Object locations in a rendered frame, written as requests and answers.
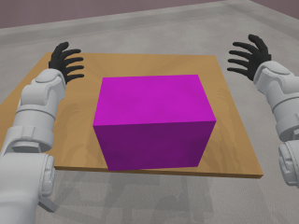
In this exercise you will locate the right robot upper arm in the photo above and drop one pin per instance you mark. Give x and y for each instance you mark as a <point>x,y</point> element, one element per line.
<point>289,162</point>

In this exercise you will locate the left robot hand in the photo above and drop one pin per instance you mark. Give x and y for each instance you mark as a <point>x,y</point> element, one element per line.
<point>58,62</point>

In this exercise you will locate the carton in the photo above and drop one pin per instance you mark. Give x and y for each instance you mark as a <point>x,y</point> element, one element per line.
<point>152,122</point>

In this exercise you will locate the robot left forearm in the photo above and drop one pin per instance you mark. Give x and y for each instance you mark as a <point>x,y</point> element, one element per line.
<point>32,129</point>

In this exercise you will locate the table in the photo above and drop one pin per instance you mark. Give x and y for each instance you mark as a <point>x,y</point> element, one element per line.
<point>228,152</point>

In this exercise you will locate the right robot hand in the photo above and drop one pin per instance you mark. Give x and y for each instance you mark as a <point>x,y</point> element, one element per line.
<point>258,55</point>

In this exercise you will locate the robot right forearm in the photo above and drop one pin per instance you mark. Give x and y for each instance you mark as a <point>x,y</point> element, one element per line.
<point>281,90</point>

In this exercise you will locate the left robot upper arm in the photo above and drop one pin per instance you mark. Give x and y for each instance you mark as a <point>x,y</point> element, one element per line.
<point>25,178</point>

